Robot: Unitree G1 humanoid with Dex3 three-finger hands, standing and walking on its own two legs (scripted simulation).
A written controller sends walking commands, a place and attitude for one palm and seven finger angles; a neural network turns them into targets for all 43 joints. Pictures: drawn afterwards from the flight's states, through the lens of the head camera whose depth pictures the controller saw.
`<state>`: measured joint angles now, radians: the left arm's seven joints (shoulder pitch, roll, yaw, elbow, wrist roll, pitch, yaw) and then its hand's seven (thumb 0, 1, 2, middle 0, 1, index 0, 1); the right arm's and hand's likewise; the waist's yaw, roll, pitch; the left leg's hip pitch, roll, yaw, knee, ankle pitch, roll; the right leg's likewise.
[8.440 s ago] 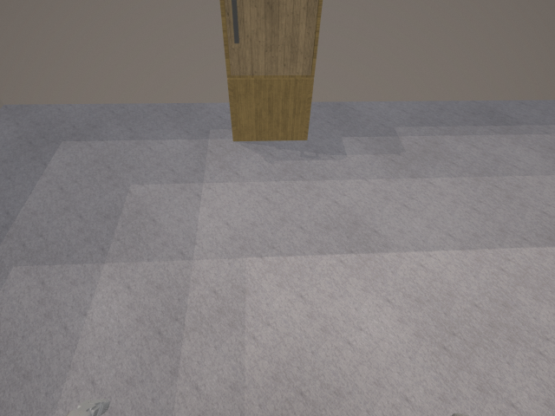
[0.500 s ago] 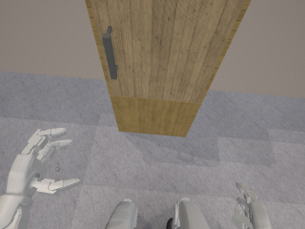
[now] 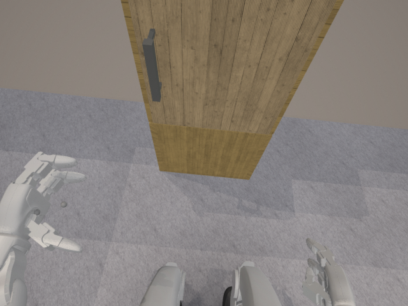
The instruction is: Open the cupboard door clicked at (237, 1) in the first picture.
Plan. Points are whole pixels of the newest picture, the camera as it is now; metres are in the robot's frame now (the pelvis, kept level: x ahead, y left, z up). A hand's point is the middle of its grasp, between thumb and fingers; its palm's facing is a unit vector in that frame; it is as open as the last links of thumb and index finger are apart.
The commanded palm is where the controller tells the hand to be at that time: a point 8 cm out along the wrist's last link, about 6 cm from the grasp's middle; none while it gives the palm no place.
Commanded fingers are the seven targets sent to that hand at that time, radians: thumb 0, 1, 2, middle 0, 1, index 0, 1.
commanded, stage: raise the hand with hooked fingers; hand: left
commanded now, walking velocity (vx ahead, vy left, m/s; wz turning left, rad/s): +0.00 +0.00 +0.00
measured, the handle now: (154, 68) +0.63 +0.17 +0.03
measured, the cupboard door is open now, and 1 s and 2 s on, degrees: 0 0 0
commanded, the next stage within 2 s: move the hooked fingers beside the handle in 0.60 s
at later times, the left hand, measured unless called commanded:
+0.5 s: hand (59, 197) +0.28 +0.27 +0.04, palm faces -0.01 -1.00 -0.06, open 14.0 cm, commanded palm +0.26 +0.32 +0.04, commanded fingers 0.00 -0.50 0.30 -0.30 -1.20 -0.30 -1.20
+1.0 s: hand (73, 173) +0.33 +0.27 +0.03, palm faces -0.04 -1.00 -0.04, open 14.0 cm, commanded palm +0.32 +0.31 +0.04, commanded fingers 0.00 -0.50 0.30 -0.30 -1.20 -0.30 -1.20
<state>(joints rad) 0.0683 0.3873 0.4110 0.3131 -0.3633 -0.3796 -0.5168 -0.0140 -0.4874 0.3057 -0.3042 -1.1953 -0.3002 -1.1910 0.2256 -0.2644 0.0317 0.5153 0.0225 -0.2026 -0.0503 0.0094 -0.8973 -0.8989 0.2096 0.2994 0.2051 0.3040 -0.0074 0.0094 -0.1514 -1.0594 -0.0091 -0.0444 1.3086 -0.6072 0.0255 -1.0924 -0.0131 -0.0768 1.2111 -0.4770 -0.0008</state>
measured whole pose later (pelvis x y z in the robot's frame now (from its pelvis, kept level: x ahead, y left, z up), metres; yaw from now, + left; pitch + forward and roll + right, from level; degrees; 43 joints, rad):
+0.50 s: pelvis +0.00 +0.00 +0.00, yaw +0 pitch +21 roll -3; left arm 0.03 0.41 0.45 0.36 -0.37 -0.39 -0.54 -0.02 -0.50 0.30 -0.31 -1.20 -0.30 -1.20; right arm 0.24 -0.28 0.02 0.52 0.02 -0.18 -0.05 0.01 -0.90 -0.90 0.21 0.30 0.20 0.30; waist -0.02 0.01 -0.16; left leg -1.06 -0.01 -0.04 1.30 -0.60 0.03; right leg -1.10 -0.01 -0.07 1.20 -0.47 0.00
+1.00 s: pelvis +0.00 +0.00 -0.01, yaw +0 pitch +22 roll -4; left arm -0.19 0.45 0.45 0.52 -0.33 -0.36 -0.56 -0.02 -0.50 0.30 -0.30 -1.20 -0.30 -1.20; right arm 0.22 -0.28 0.03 0.55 0.02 -0.17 -0.07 0.01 -0.90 -0.90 0.21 0.30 0.20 0.30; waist -0.03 0.00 -0.15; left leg -1.11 0.00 -0.05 1.33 -0.61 0.02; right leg -1.14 -0.01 -0.08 1.23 -0.48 -0.01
